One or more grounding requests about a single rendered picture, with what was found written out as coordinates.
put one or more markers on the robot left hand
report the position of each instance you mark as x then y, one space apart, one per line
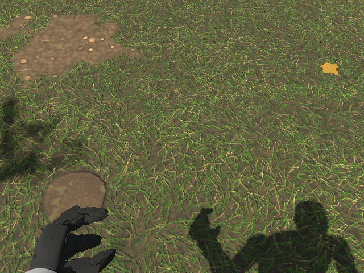
56 244

